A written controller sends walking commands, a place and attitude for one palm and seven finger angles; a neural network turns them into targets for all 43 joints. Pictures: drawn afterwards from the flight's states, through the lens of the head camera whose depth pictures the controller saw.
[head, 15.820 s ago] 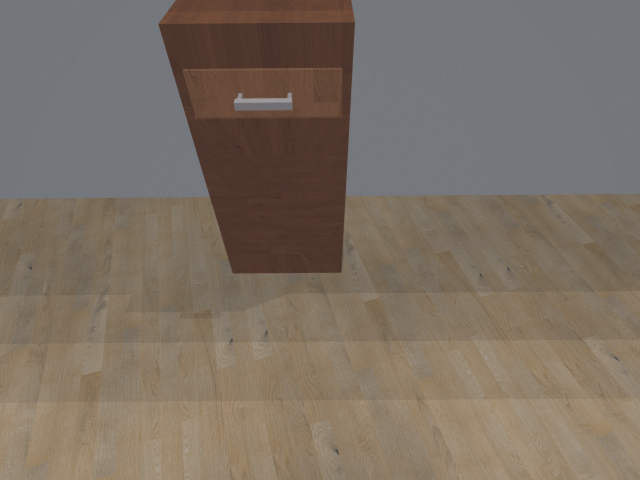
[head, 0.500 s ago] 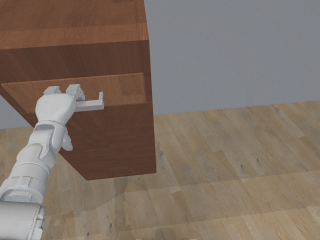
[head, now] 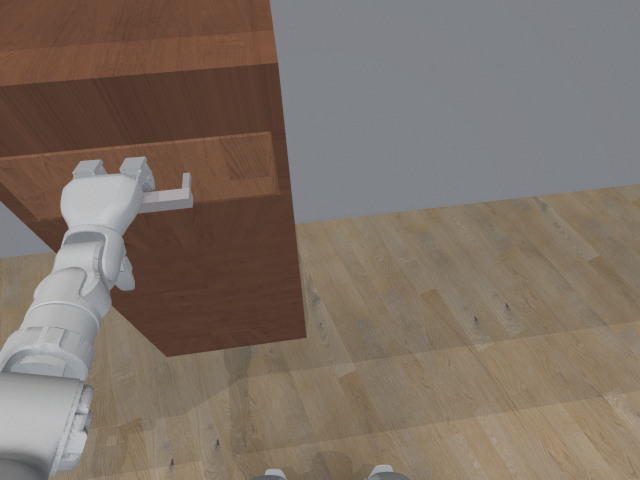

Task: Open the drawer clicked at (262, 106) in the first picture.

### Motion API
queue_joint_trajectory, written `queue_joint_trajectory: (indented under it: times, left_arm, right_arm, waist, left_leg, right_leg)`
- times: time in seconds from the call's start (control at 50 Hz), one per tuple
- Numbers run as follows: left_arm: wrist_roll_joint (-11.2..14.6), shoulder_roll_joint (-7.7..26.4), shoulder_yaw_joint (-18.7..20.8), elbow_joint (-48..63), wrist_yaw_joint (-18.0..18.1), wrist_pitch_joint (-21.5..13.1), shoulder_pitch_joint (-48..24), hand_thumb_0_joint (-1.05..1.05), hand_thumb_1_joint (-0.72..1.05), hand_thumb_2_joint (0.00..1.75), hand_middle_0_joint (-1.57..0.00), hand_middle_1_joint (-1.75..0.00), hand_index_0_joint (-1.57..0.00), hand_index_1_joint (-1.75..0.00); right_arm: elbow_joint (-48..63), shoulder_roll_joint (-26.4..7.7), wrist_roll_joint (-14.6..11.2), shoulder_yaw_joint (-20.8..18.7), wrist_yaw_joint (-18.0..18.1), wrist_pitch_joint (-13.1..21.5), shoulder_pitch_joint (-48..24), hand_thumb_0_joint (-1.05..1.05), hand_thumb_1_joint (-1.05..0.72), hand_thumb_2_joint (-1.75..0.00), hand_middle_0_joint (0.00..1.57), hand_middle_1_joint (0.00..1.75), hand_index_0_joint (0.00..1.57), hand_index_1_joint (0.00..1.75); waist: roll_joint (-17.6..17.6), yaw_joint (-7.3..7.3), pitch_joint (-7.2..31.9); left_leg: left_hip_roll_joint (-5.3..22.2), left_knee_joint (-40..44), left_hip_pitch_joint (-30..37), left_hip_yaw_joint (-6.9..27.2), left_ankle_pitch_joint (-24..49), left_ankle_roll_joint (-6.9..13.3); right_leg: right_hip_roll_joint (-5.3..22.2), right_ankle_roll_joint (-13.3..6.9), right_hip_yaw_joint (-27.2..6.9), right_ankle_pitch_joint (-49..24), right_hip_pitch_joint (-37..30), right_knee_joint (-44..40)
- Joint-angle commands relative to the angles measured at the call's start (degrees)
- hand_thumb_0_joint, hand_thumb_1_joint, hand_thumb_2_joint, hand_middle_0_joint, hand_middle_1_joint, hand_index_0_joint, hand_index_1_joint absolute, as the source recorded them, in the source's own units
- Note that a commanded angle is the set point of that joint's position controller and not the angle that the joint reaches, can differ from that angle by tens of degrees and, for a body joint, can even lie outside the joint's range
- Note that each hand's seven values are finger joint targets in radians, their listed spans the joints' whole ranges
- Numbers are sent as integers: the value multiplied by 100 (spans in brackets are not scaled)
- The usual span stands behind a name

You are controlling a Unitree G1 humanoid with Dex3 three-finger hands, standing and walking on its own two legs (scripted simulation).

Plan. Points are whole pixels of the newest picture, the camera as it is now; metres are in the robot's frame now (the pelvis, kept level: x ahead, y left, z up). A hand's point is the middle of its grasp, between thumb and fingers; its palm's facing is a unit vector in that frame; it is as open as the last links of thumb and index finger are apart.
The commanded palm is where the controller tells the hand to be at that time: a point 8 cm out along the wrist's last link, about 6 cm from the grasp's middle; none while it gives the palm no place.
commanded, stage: lower the fingers behind the handle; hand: left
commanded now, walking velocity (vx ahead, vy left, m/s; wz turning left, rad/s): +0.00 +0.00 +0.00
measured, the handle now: (143, 193) +0.50 +0.28 +0.03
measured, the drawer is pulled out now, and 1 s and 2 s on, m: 0.00 0.00 0.00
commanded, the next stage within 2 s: lift the fingers back up to retry in 0.34 s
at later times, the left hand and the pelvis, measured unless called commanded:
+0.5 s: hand (121, 224) +0.43 +0.28 +0.04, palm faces -0.03 +0.02 -1.00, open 13.8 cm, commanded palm +0.41 +0.28 +0.07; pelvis +0.00 +0.00 +0.00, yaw +0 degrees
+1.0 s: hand (117, 203) +0.44 +0.27 +0.08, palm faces +0.06 -0.02 -1.00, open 13.8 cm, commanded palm +0.41 +0.27 +0.14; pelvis +0.03 +0.02 +0.02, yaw +0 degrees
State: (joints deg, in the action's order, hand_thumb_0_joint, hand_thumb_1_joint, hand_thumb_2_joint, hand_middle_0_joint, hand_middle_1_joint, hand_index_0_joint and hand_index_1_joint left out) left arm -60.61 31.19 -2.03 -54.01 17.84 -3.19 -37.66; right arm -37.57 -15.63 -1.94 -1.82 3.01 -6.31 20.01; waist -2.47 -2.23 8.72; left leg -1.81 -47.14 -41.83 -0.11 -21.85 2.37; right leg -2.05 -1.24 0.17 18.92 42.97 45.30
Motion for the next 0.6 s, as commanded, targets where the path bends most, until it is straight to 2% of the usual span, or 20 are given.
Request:
queue_joint_trajectory:
  times: [0.0, 0.04, 0.08, 0.14, 0.16, 0.18, 0.22, 0.26, 0.28, 0.3, 0.34, 0.4, 0.42, 0.44, 0.46, 0.48, 0.5, 0.52, 0.56, 0.58]
  left_arm:
    - [55, 891, 166, 164, -190, -35, -1237, 0, -50, 30, -30, -120, -30, -120]
    - [71, 979, 238, 76, -185, 31, -1096, 0, -50, 30, -30, -120, -30, -120]
    - [115, 882, 102, 77, -195, 82, -1279, 0, -50, 30, -30, -120, -30, -120]
    - [130, 1013, 135, -26, -215, 157, -1401, 0, -50, 30, -30, -120, -30, -120]
    - [139, 1186, 272, 39, -235, 143, -1460, 0, -50, 30, -30, -120, -30, -120]
    - [143, 1191, 271, -24, -253, 155, -1349, 0, -50, 30, -30, -120, -30, -120]
    - [191, 1114, 204, -19, -315, 142, -1294, 0, -50, 30, -30, -120, -30, -120]
    - [195, 1282, 342, -114, -372, 130, -1211, 0, -50, 30, -30, -120, -30, -120]
    - [170, 1300, 316, -102, -391, 97, -1226, 0, -50, 30, -30, -120, -30, -120]
    - [180, 1176, 247, -56, -412, 72, -1148, 0, -50, 30, -30, -120, -30, -120]
    - [159, 1340, 421, -93, -424, 9, -947, 0, -50, 30, -30, -120, -30, -120]
    - [179, 1067, 294, 162, -416, -95, -825, 0, -50, 30, -30, -120, -30, -120]
    - [184, 990, 243, 165, -396, -102, -839, 0, -50, 30, -30, -120, -30, -120]
    - [170, 1221, 420, 326, -357, -142, -975, 0, -50, 30, -30, -120, -30, -120]
    - [196, 1271, 487, 482, -328, -161, -1039, 0, -50, 30, -30, -120, -30, -120]
    - [175, 1498, 668, 522, -273, -153, -1047, 0, -50, 30, -30, -120, -30, -120]
    - [184, 1252, 468, 601, -247, -131, -1104, 0, -50, 30, -30, -120, -30, -120]
    - [195, 1220, 463, 740, -213, -136, -1221, 0, -50, 30, -30, -120, -30, -120]
    - [178, 1477, 707, 965, -124, -155, -1330, 0, -50, 30, -30, -120, -30, -120]
    - [146, 1471, 687, 962, -87, -118, -1311, 0, -50, 30, -30, -120, -30, -120]
  right_arm:
    - [475, -842, 24, -312, 49, 162, 377, 0, -90, -90, 20, 30, 20, 30]
    - [470, -847, 10, -311, 53, 148, 363, 0, -90, -90, 20, 30, 20, 30]
    - [462, -852, 0, -302, 53, 148, 395, 0, -90, -90, 20, 30, 20, 30]
    - [437, -875, -15, -271, 78, 154, 376, 0, -90, -90, 20, 30, 20, 30]
    - [421, -894, -4, -273, 81, 147, 395, 0, -90, -90, 20, 30, 20, 30]
    - [449, -879, -9, -267, 89, 147, 404, 0, -90, -90, 20, 30, 20, 30]
    - [475, -866, -15, -245, 102, 148, 375, 0, -90, -90, 20, 30, 20, 30]
    - [473, -895, -15, -232, 112, 132, 357, 0, -90, -90, 20, 30, 20, 30]
    - [477, -884, -18, -227, 123, 126, 361, 0, -90, -90, 20, 30, 20, 30]
    - [516, -866, -20, -231, 120, 134, 355, 0, -90, -90, 20, 30, 20, 30]
    - [520, -872, -12, -233, 118, 114, 341, 0, -90, -90, 20, 30, 20, 30]
    - [585, -828, -11, -259, 87, 108, 322, 0, -90, -90, 20, 30, 20, 30]
    - [578, -827, -13, -270, 77, 117, 313, 0, -90, -90, 20, 30, 20, 30]
    - [575, -841, -12, -279, 83, 114, 302, 0, -90, -90, 20, 30, 20, 30]
    - [578, -839, 2, -293, 87, 102, 300, 0, -90, -90, 20, 30, 20, 30]
    - [587, -831, -3, -293, 92, 85, 290, 0, -90, -90, 20, 30, 20, 30]
    - [620, -799, -17, -297, 92, 90, 281, 0, -90, -90, 20, 30, 20, 30]
    - [593, -791, -18, -309, 86, 106, 266, 0, -90, -90, 20, 30, 20, 30]
    - [556, -804, 4, -330, 78, 95, 240, 0, -90, -90, 20, 30, 20, 30]
    - [551, -781, -3, -323, 78, 85, 234, 0, -90, -90, 20, 30, 20, 30]
  waist:
    - [514, -198, 1156]
    - [542, -159, 1170]
    - [608, -233, 1150]
    - [585, -276, 1001]
    - [602, -234, 1136]
    - [600, -221, 1200]
    - [595, -217, 1150]
    - [760, -206, 1113]
    - [658, -208, 1131]
    - [618, -185, 1117]
    - [626, -101, 1135]
    - [468, -68, 1226]
    - [568, -115, 1195]
    - [493, -75, 1255]
    - [529, -77, 1405]
    - [493, -13, 1512]
    - [437, -72, 1473]
    - [346, -74, 1498]
    - [241, -13, 1671]
    - [164, -13, 1705]
  left_leg:
    - [-13, 560, 351, -57, 579, 86]
    - [-31, 543, 287, -71, 574, 85]
    - [-40, 546, 242, -71, 448, 94]
    - [-37, 559, 186, -73, 331, 104]
    - [-40, 550, 183, -64, 397, 105]
    - [-53, 535, 170, -89, 400, 113]
    - [-60, 529, 137, -111, 392, 109]
    - [-63, 506, 51, -109, 437, 117]
    - [-61, 493, 32, -118, 451, 110]
    - [-68, 501, 54, -129, 453, 110]
    - [-62, 495, 23, -126, 512, 104]
    - [-54, 498, 174, -145, 677, 91]
    - [-46, 492, 181, -143, 613, 98]
    - [-30, 516, 222, -126, 648, 96]
    - [-28, 520, 309, -124, 757, 109]
    - [-29, 553, 322, -122, 783, 104]
    - [-29, 608, 440, -105, 802, 98]
    - [-13, 642, 557, -98, 857, 97]
    - [7, 694, 762, -66, 1073, 97]
    - [2, 723, 837, -63, 1150, 92]
  right_leg:
    - [-21, -82, -31, -422, -939, -690]
    - [-21, -77, -43, -429, -980, -692]
    - [-9, -48, -48, -318, -976, -735]
    - [-3, -41, -56, -185, -902, -780]
    - [-6, -49, -65, -260, -1018, -761]
    - [6, -31, -93, -295, -1086, -754]
    - [16, -23, -96, -338, -1109, -772]
    - [10, -18, -121, -441, -1203, -781]
    - [20, -11, -129, -466, -1176, -744]
    - [19, -18, -113, -471, -1166, -746]
    - [7, -35, -109, -521, -1206, -706]
    - [-7, -48, -79, -693, -1192, -678]
    - [-8, -37, -80, -615, -1144, -706]
    - [-10, -45, -91, -607, -1169, -697]
    - [-21, -48, -100, -734, -1301, -701]
    - [-10, -34, -125, -742, -1422, -691]
    - [-18, -38, -79, -731, -1372, -721]
    - [-19, -40, -73, -752, -1378, -748]
    - [-37, -68, -58, -884, -1496, -751]
    - [-36, -63, -61, -941, -1531, -754]
